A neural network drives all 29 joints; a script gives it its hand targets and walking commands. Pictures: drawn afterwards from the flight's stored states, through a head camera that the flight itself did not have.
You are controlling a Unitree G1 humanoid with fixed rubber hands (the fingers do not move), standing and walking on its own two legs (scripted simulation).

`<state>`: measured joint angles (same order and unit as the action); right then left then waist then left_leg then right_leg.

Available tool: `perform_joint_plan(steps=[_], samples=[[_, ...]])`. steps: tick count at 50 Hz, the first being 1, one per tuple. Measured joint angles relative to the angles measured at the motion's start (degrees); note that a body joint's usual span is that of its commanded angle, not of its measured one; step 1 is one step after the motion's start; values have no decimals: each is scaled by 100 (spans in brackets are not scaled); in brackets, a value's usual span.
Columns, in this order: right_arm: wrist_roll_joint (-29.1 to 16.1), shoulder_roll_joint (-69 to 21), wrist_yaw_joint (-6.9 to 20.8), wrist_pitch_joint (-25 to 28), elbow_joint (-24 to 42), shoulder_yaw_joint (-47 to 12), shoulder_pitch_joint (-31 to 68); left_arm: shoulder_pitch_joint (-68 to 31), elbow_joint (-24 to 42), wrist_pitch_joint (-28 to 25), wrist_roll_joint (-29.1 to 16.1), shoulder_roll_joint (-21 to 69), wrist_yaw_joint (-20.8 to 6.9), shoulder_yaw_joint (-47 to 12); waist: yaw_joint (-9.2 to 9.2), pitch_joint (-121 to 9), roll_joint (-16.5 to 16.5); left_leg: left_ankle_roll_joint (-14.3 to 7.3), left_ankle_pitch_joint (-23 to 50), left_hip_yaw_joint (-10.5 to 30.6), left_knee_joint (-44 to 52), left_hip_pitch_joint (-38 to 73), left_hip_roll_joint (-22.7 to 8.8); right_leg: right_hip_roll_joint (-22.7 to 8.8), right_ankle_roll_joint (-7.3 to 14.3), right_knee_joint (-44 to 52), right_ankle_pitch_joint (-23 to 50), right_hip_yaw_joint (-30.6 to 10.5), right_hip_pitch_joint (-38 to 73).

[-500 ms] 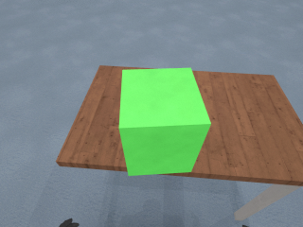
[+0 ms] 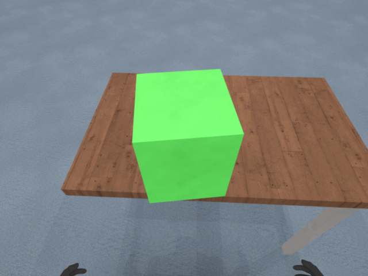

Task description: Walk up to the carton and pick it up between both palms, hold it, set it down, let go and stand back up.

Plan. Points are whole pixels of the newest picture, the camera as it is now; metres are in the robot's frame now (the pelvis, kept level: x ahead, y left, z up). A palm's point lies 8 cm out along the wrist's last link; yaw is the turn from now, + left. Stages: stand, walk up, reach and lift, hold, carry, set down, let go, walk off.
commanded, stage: walk up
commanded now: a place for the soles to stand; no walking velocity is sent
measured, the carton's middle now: (183, 138) +0.43 +0.01 +0.04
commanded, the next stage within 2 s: none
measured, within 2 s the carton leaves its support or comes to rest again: neither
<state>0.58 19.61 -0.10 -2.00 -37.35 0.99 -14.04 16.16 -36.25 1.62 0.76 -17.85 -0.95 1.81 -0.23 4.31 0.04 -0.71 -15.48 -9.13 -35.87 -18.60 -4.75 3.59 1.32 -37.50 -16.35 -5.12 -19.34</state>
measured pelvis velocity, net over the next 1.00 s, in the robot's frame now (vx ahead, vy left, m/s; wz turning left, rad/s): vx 0.01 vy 0.01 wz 0.06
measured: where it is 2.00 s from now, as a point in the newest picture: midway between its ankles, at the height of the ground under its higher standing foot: outside the picture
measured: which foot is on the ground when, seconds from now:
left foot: down 0.00-1.00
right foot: down 0.00-1.00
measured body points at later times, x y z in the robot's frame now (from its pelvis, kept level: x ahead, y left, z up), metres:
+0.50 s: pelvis -0.03 +0.00 +0.00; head -0.01 -0.01 +0.45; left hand +0.09 +0.27 -0.09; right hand +0.08 -0.29 -0.10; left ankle +0.02 +0.12 -0.72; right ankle +0.04 -0.10 -0.72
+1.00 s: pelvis +0.01 +0.01 +0.01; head +0.02 +0.01 +0.46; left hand +0.11 +0.28 -0.10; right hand +0.13 -0.25 -0.09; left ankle +0.02 +0.12 -0.72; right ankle +0.04 -0.10 -0.72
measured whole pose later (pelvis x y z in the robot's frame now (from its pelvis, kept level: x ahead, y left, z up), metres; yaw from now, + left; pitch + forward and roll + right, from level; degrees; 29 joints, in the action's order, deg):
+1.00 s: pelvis +0.01 +0.01 +0.01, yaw +4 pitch -1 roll +0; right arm 0.6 16.5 0.0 0.3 -36.6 1.1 -17.8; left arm 14.5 -39.9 0.8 0.3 -16.1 -0.1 0.9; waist -0.1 2.2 -0.4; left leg -0.6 -14.8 1.0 -31.2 -15.9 1.2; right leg 1.6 0.5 -31.2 -14.1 -2.2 -16.5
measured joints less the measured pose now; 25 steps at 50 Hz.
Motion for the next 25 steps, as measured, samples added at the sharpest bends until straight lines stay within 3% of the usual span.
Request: perform_joint_plan(steps=[4,6,8,15,25], samples=[[6,5,-5,-9,21,50,-40,39,4,20,-34,36,32,2,76,-29,44,-53,-573,412,-194,-18,243,55,28,87,122,-84,-80],[1,-44,-16,42,21,42,-87,-13,7,59,-22,27,48,5,33,-19,30,-42,-341,532,-68,23,315,66,15,144,193,-98,-124],[12,-98,-32,111,12,0,-157,-129,29,81,-25,12,41,7,-3,58,-17,22,50,545,74,54,327,55,-16,179,248,-97,-121],[20,-179,-15,93,-34,-53,-347,-333,87,95,44,29,-17,-6,-55,41,-197,26,14,564,87,87,358,20,-47,172,305,-75,-94],[41,-96,36,102,75,107,-357,-132,-102,10,-36,127,20,-25,-16,-115,2,27,-246,751,143,4,459,-57,21,350,410,61,-94]])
